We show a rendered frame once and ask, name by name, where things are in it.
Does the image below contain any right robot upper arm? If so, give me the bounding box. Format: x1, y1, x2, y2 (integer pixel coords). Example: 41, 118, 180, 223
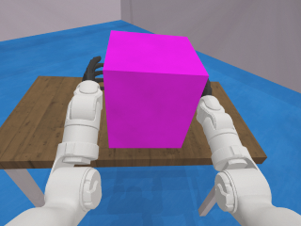
214, 168, 301, 226

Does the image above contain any left robot upper arm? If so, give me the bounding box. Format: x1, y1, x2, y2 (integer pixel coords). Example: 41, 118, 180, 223
5, 167, 102, 226

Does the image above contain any left robot forearm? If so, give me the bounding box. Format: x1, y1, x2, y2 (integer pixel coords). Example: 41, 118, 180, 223
44, 80, 103, 201

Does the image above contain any carton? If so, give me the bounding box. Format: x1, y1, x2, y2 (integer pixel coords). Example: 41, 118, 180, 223
103, 30, 209, 149

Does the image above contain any right robot hand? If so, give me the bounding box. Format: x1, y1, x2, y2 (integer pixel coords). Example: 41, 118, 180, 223
200, 78, 213, 98

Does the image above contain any left robot hand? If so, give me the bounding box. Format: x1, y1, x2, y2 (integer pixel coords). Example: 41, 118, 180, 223
82, 56, 104, 90

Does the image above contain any table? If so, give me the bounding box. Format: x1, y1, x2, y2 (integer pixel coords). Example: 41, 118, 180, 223
0, 75, 267, 217

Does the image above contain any right robot forearm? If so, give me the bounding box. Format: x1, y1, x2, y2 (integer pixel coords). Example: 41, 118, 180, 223
196, 95, 272, 201

